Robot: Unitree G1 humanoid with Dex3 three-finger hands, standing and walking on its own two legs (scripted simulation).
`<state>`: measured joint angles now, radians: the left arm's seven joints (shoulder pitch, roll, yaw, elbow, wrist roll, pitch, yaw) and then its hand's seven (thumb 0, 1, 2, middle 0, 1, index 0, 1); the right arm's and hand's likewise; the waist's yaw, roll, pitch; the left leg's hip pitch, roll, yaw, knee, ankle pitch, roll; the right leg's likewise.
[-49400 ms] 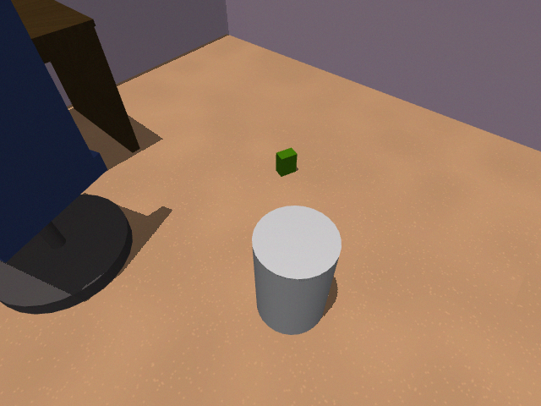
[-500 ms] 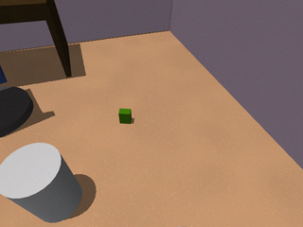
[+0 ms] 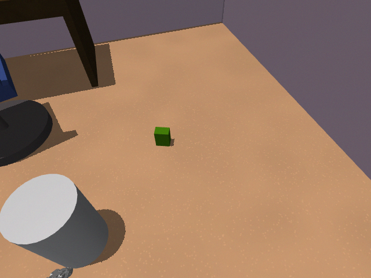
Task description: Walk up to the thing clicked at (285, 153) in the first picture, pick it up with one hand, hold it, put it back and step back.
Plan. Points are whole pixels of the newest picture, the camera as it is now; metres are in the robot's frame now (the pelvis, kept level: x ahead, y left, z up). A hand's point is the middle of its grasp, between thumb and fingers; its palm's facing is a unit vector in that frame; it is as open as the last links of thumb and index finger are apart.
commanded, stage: step back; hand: left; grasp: from above
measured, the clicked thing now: (162, 136) +1.04 +0.21 -0.69
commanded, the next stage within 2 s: stand in 0.12 s
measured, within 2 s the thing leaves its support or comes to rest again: neither
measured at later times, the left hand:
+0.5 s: hand out of the picture +0.11 +0.25 -0.13, palm faces -0.02 -0.94 -0.33, open 7.4 cm
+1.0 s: hand out of the picture +0.12 +0.24 -0.12, palm faces -0.03 -0.94 -0.35, open 7.4 cm
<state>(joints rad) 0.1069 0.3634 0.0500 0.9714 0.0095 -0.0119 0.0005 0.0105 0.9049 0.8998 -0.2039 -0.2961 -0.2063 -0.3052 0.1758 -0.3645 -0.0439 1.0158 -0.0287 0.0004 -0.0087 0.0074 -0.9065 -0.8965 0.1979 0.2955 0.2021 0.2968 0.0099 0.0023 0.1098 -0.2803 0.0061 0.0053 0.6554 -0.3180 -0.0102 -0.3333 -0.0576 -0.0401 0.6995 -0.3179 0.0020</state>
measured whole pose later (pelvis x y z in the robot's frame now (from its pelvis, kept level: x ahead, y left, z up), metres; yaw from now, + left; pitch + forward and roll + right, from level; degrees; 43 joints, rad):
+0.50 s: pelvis +0.02 +0.00 +0.03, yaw +0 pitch -3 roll +0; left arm 0.09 0.34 -0.01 1.13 0.00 -0.02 -0.02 0.01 0.91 0.90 -0.20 -0.30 -0.20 -0.30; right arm 0.05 -0.34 -0.01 1.11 -0.01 -0.03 0.01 0.01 -0.90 -0.90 0.20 0.30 0.20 0.30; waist 0.01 0.01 0.07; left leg -0.10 0.03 0.01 0.36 -0.21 -0.03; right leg -0.15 -0.02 -0.03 0.38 -0.19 0.00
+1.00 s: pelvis +0.03 -0.01 +0.03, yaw -1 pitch -2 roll +0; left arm 0.08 0.35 0.00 1.15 0.00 -0.02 -0.01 0.01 0.91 0.90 -0.20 -0.30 -0.20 -0.30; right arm 0.11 -0.35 0.00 1.15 -0.01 -0.02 0.01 0.01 -0.91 -0.90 0.20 0.30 0.20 0.30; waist -0.01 0.01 0.05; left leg -0.08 0.05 0.01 0.31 -0.19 -0.04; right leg -0.13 0.00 -0.04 0.33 -0.17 -0.01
